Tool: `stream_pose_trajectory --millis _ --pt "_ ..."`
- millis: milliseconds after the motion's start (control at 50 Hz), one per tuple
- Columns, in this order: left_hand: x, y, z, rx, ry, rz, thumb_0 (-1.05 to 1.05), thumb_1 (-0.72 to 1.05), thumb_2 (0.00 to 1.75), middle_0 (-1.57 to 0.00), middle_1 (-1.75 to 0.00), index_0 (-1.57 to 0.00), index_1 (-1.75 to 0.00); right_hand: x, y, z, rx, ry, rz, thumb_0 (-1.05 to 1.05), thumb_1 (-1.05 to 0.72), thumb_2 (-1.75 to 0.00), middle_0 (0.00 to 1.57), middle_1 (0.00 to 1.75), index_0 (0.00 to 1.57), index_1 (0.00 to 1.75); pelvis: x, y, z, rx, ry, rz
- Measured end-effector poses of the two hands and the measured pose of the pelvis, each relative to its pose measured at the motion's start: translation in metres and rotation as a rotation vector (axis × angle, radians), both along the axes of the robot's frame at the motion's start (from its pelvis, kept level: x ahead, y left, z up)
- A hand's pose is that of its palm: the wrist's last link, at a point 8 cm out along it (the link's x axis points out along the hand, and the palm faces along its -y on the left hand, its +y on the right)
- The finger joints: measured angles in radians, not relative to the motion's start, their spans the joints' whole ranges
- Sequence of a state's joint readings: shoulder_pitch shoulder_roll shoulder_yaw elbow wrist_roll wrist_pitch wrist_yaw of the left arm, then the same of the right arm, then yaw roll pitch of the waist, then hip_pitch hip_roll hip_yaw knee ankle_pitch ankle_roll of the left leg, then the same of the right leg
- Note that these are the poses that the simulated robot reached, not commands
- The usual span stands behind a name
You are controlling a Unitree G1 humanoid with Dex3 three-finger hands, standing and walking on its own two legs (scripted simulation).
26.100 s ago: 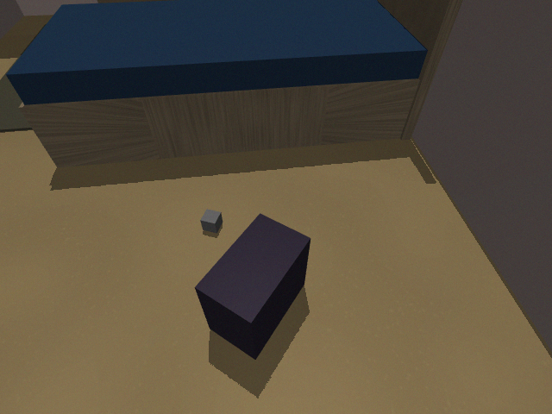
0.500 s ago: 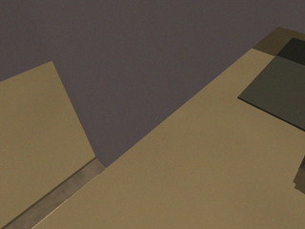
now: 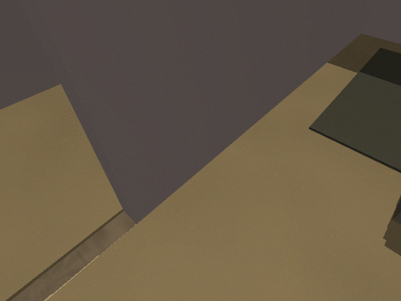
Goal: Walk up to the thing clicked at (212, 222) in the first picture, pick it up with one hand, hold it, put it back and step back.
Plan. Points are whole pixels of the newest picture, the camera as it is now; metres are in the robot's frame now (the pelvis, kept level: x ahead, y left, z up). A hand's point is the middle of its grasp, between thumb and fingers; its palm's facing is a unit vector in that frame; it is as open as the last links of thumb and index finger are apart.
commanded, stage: stand
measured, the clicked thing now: out of the picture -0.28 -1.31 -0.75
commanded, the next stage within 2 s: walk up in 1.82 s
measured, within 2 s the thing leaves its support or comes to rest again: neither
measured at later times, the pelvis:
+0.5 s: pelvis +0.01 +0.00 +0.00, yaw +0 degrees
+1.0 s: pelvis +0.01 +0.00 +0.00, yaw +0 degrees
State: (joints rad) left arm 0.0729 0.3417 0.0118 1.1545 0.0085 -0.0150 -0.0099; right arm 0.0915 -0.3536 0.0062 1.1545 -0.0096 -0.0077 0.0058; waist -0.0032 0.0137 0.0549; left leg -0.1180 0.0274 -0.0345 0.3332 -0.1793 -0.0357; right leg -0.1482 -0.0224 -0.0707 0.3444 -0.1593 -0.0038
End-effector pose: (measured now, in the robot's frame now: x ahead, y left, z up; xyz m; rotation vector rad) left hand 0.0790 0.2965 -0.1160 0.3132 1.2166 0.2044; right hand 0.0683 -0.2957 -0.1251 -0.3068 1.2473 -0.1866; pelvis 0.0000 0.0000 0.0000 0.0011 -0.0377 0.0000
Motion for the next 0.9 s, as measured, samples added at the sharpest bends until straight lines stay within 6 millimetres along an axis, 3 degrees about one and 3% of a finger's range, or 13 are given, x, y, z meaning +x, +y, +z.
stream_pose_trajectory --millis 900 --pt "0.008 0.004 0.001 0.002 0.002 -0.004 0.00 0.90 0.90 -0.20 -0.30 -0.21 -0.30 0.012 0.002 0.004 -0.007 -0.016 0.007 0.01 -0.90 -0.90 0.20 0.30 0.20 0.30 0.011 0.003 0.001 -0.002 0.000 -0.008"
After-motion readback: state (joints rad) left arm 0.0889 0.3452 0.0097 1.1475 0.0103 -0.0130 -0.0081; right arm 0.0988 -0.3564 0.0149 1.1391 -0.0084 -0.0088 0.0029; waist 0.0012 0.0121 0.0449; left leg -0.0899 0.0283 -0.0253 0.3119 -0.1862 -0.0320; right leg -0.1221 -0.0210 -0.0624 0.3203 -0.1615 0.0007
